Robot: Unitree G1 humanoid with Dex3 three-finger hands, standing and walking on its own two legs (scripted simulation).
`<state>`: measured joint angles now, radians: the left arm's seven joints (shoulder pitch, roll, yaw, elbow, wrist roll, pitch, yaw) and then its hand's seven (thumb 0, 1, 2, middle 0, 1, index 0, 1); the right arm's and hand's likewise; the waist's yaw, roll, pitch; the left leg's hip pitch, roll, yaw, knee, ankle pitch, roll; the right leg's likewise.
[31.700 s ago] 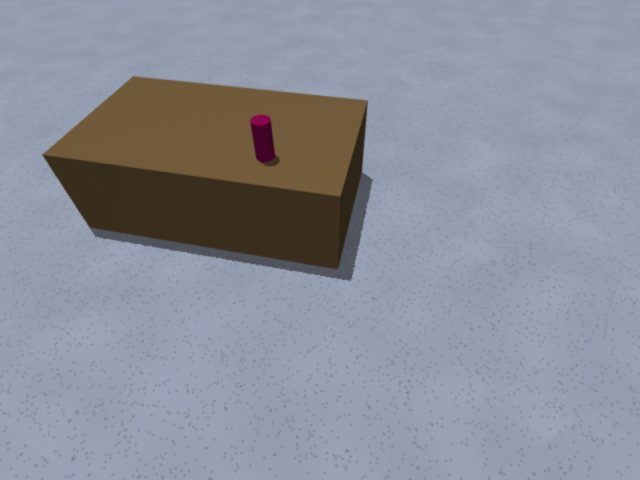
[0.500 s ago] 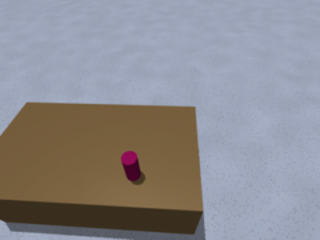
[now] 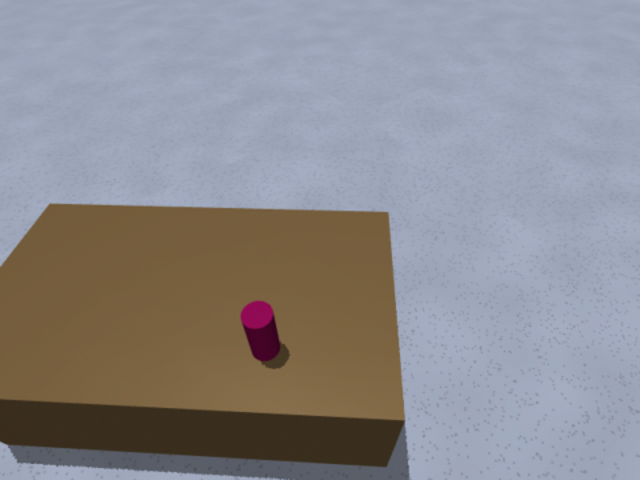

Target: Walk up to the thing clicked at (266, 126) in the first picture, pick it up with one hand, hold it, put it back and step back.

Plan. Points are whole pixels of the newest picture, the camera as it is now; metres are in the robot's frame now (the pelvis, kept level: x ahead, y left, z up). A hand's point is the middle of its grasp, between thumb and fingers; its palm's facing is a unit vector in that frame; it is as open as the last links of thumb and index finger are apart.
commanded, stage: stand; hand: left
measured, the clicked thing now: (261, 332) +0.50 +0.17 -0.32
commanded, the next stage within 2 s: step back in 0.74 s
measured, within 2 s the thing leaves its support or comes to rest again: neither
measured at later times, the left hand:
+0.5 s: hand out of the picture +0.07 +0.25 -0.15, palm faces -0.01 -0.94 -0.35, open 7.4 cm
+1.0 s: hand out of the picture +0.08 +0.29 -0.17, palm faces -0.01 -0.92 -0.39, open 7.4 cm
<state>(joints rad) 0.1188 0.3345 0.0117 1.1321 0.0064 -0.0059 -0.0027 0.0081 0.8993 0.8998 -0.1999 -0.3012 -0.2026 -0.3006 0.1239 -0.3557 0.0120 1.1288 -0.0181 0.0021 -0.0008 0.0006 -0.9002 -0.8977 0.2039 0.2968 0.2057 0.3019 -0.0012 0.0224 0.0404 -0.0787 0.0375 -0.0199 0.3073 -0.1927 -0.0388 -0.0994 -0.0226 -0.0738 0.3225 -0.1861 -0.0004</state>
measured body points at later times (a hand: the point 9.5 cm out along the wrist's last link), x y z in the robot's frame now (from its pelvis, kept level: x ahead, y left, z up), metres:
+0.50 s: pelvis +0.00 +0.00 +0.00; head +0.01 -0.01 +0.45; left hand +0.07 +0.30 -0.13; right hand +0.07 -0.30 -0.14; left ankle -0.01 +0.14 -0.75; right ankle -0.01 -0.12 -0.75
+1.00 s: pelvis -0.04 +0.02 -0.02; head +0.02 +0.02 +0.43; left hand +0.08 +0.34 -0.14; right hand +0.06 -0.30 -0.14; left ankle -0.06 +0.15 -0.72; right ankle -0.01 -0.11 -0.75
